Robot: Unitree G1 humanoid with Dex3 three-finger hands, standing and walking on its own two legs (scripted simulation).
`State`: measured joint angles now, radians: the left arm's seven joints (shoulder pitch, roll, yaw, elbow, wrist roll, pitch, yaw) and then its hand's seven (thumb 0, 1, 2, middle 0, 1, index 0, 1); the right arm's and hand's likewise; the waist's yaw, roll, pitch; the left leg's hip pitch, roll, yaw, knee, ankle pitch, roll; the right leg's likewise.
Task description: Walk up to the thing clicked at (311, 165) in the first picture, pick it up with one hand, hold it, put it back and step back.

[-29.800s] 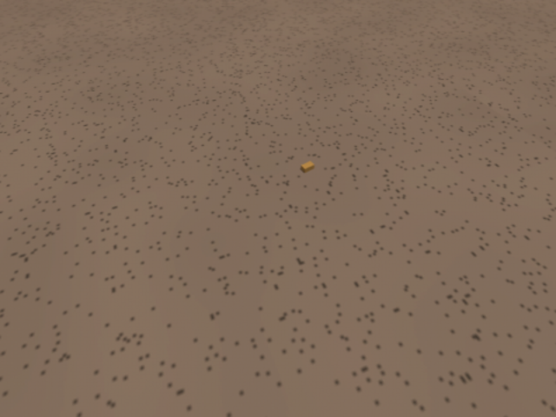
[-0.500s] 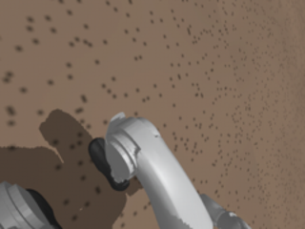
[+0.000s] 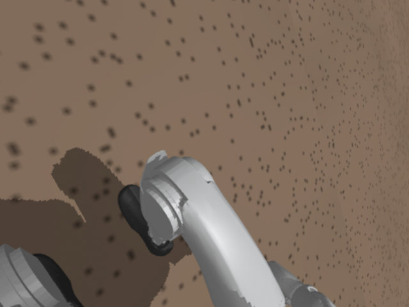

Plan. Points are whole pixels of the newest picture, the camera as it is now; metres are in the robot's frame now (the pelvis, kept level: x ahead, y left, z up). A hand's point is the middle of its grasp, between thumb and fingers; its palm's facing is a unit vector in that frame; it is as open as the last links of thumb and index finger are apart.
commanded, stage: settle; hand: left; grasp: from above
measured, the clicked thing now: out of the picture +0.51 +0.35 -0.31
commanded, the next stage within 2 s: lift in 0.84 s
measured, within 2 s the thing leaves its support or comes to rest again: leaves its support in 0.22 s
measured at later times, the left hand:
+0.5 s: hand out of the picture +0.51 +0.37 -0.22, palm faces -0.38 -0.17 -0.91, open 6.6 cm
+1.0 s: hand out of the picture +0.51 +0.37 -0.16, palm faces -0.40 -0.16 -0.90, open 6.6 cm
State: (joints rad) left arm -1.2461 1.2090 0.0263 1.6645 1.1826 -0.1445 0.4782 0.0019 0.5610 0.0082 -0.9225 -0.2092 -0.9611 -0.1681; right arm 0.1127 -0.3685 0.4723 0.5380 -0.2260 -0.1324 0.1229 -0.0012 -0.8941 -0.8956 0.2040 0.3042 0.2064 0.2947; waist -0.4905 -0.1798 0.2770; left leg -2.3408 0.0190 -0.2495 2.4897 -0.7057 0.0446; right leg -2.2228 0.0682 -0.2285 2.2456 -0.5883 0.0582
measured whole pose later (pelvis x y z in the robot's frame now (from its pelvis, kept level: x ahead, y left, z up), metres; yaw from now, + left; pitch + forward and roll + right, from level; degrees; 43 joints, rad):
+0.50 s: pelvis +0.01 +0.00 +0.00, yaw +1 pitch +32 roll -17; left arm -1.21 1.13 0.08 1.46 1.19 -0.07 0.32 0.00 0.52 0.00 -1.01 -0.11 -1.04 -0.08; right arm 0.18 -0.35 0.37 0.56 -0.19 -0.07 0.15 0.00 -0.91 -0.90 0.20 0.30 0.21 0.29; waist -0.44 -0.10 0.19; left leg -2.35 0.01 -0.23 2.47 -0.71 0.04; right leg -2.25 0.05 -0.21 2.25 -0.60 0.04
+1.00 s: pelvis +0.00 -0.01 +0.01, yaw +5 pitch +35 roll -13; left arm -1.17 0.95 0.03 1.29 1.17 -0.05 0.15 0.00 0.50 0.00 -1.05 -0.06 -1.08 -0.03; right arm 0.18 -0.34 0.24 0.53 -0.14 0.03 0.11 0.00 -0.91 -0.90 0.20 0.30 0.21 0.29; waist -0.36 -0.04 0.08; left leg -2.36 -0.01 -0.16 2.41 -0.67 0.03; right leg -2.27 0.02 -0.16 2.25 -0.60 0.03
